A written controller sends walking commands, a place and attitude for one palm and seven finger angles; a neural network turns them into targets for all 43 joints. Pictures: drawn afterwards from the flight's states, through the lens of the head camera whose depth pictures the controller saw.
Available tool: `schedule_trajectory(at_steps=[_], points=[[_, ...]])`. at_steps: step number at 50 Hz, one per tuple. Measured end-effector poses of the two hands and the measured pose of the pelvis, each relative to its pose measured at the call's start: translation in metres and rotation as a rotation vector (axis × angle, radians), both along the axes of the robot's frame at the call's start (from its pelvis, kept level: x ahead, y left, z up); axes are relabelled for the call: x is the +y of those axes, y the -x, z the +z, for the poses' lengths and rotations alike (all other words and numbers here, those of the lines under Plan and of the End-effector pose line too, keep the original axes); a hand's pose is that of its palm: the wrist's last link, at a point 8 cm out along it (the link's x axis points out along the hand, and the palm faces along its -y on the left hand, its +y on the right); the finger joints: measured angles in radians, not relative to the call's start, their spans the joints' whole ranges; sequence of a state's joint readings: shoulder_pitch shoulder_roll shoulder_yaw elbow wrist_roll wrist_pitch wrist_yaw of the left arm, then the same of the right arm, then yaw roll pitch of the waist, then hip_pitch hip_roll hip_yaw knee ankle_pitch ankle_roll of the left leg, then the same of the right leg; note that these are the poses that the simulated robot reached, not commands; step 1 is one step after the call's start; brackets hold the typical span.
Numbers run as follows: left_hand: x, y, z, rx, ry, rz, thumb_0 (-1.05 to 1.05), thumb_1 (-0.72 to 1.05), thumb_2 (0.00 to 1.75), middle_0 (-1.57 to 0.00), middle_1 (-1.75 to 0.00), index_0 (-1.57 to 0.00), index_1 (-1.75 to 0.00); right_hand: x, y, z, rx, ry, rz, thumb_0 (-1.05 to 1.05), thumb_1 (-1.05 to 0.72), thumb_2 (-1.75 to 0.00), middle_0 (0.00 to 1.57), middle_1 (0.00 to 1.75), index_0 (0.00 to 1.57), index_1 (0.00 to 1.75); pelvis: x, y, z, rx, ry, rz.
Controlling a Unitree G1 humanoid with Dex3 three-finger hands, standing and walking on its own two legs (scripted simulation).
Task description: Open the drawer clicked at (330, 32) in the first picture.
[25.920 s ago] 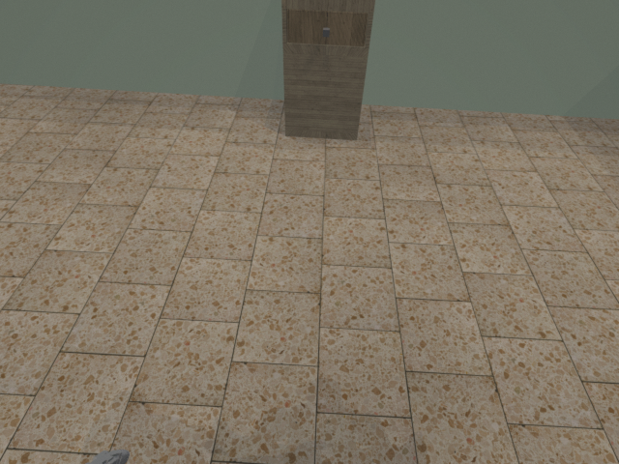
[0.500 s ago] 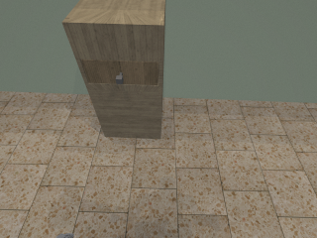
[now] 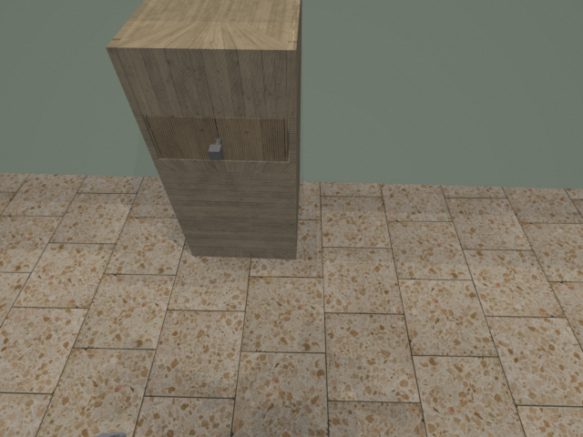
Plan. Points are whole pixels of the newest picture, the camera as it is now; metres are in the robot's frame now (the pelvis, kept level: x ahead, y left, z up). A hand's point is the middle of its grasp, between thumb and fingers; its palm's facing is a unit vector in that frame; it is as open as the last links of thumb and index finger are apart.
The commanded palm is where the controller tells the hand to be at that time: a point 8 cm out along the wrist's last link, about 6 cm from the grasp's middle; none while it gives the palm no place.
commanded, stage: take the last steps up to it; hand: left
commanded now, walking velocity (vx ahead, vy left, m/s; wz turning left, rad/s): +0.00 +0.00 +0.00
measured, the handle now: (217, 148) +0.83 +0.25 -0.16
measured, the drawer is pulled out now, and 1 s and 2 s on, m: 0.00 0.00 0.00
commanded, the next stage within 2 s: come to a stop and stand still in 0.94 s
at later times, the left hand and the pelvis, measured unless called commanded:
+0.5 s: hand out of the picture +0.04 +0.22 -0.20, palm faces +0.02 -0.99 -0.16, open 7.4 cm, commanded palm none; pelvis +0.07 +0.04 -0.02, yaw +0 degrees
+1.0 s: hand (204, 333) +0.32 +0.19 -0.18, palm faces +0.05 -0.98 -0.20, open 7.1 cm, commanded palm none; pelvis +0.23 +0.01 -0.01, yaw +2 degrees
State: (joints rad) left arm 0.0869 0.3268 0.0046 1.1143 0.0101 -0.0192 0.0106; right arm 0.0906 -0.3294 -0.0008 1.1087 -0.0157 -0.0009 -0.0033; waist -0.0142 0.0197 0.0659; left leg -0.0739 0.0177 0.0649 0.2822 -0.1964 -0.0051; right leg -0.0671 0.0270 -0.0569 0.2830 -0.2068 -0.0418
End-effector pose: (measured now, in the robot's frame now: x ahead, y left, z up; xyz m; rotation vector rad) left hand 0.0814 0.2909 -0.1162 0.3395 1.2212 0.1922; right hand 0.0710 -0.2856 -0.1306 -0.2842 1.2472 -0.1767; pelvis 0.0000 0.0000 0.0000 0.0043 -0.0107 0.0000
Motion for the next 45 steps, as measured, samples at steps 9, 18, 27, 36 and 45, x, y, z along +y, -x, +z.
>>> schedule_trajectory(at_steps=[9, 18, 27, 36, 45], points=[[-0.015, -0.003, -0.008, -0.007, 0.031, 0.003, 0.01, 0.91, 0.9, -0.2, -0.3, -0.2, -0.3, 0.004, 0.009, -0.004, 0.014, -0.01, -0.017, 0.0, -0.91, -0.9, 0.2, 0.3, 0.2, 0.3, -0.002, -0.007, -0.003, -0.006, 0.004, -0.007], [-0.03, 0.04, -0.041, 0.114, 0.159, 0.108, 0.01, 0.91, 0.9, -0.2, -0.3, -0.2, -0.3, 0.054, 0.023, -0.014, 0.14, -0.069, -0.037, 0.01, -0.91, -0.9, 0.2, 0.3, 0.2, 0.3, 0.015, -0.039, -0.01, -0.013, 0.021, 0.015], [-0.013, 0.027, -0.048, 0.278, 0.196, 0.129, 0.01, 0.91, 0.9, -0.2, -0.3, -0.2, -0.3, 0.108, 0.034, -0.014, 0.206, -0.093, -0.118, 0.0, -0.91, -0.9, 0.2, 0.3, 0.2, 0.3, 0.045, -0.085, -0.012, 0.0, 0.006, 0.005], [-0.026, -0.119, -0.036, 0.061, 0.193, 0.04, 0.01, 0.91, 0.9, -0.19, -0.3, -0.2, -0.3, 0.135, 0.055, -0.005, 0.429, -0.173, -0.195, 0.0, -0.91, -0.9, 0.2, 0.3, 0.2, 0.3, 0.037, -0.138, -0.008, 0.005, 0.012, 0.016], [-0.063, -0.225, -0.042, -0.095, 0.186, 0.013, 0.0, 0.91, 0.9, -0.19, -0.3, -0.2, -0.3, 0.099, -0.03, -0.033, 0.393, -0.182, -0.215, 0.01, -0.91, -0.9, 0.2, 0.3, 0.2, 0.3, 0.008, -0.202, -0.025, -0.022, 0.012, 0.028]])
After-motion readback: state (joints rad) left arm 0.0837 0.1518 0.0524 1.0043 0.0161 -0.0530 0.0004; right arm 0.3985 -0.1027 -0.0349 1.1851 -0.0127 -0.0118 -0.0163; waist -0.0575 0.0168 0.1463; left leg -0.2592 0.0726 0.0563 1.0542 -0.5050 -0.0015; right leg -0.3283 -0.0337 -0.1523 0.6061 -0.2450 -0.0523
